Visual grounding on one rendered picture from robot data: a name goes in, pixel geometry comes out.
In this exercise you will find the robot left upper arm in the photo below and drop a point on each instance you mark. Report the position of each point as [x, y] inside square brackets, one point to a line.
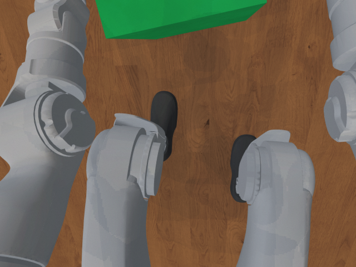
[43, 138]

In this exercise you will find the left robot forearm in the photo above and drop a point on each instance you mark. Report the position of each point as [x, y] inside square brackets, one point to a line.
[55, 51]

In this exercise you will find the right robot forearm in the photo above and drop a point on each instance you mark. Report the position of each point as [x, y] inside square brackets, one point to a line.
[342, 14]

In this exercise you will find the robot right upper arm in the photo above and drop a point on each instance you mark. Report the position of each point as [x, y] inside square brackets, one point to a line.
[340, 109]

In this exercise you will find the carton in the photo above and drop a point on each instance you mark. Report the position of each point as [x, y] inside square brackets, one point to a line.
[154, 19]

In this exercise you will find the robot left thigh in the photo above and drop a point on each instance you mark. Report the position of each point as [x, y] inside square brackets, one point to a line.
[129, 170]

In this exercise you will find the robot right shin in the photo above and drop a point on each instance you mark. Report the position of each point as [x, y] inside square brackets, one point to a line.
[307, 164]

